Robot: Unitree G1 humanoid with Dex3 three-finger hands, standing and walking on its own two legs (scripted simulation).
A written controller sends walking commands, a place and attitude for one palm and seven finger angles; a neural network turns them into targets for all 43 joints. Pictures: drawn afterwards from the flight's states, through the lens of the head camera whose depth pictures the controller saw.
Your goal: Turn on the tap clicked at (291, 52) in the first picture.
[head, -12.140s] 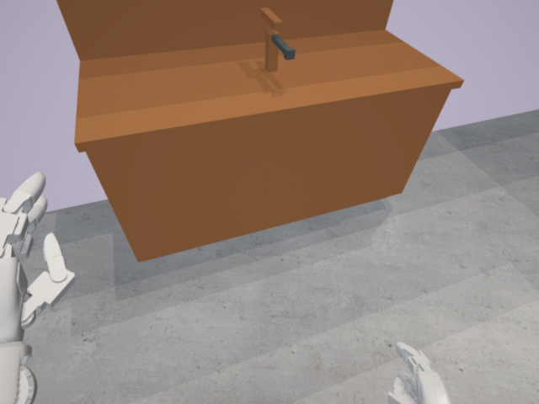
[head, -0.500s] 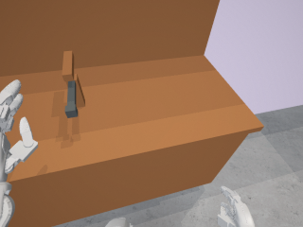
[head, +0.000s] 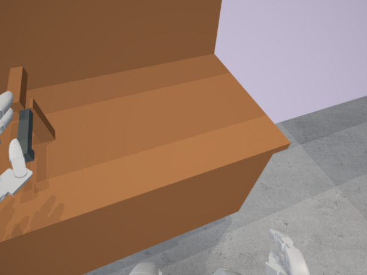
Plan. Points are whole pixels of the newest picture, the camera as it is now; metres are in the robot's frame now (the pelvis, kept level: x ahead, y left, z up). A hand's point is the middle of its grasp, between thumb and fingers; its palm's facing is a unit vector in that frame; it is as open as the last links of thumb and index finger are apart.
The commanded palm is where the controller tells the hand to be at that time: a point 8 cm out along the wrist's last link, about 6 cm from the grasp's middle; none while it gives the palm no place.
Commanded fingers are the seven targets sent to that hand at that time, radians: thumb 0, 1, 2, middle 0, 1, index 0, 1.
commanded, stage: come to a stop and stand still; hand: left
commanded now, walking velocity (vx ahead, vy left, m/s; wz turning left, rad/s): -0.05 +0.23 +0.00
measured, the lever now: (23, 154) +0.32 +0.36 +0.08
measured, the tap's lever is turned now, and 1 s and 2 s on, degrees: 0 0 0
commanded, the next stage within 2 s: look again from close up in 0.80 s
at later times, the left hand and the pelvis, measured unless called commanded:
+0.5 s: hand (36, 167) +0.24 +0.25 +0.17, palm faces +0.40 -0.85 -0.35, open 7.4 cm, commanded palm +0.19 +0.28 +0.20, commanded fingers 0.00 0.90 0.90 -0.20 -0.30 -0.20 -0.30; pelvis +0.02 +0.01 +0.02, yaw +0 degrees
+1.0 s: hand (13, 143) +0.27 +0.29 +0.19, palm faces +0.48 -0.78 -0.40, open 7.4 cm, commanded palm +0.19 +0.28 +0.20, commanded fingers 0.00 0.90 0.90 -0.20 -0.30 -0.20 -0.30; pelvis +0.03 +0.00 +0.02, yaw -1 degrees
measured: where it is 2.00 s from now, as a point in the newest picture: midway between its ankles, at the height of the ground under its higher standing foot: outside the picture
